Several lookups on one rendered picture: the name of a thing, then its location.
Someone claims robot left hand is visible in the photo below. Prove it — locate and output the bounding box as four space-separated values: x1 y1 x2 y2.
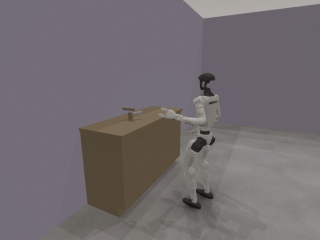
158 107 177 120

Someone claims robot right upper arm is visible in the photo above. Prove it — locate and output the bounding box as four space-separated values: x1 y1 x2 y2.
215 94 221 120

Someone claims robot left foot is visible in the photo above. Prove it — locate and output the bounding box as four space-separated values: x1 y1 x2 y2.
182 198 201 209

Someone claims robot right thigh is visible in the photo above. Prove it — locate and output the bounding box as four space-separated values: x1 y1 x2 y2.
197 136 215 171

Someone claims counter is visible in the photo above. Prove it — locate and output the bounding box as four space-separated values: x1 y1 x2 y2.
79 106 183 217

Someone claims robot left forearm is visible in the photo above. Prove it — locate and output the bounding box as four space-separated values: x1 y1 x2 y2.
175 114 204 126

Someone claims robot right hand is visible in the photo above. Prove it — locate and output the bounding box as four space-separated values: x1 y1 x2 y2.
191 126 200 137

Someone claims robot left upper arm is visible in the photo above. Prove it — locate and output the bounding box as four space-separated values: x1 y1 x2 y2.
193 96 207 127

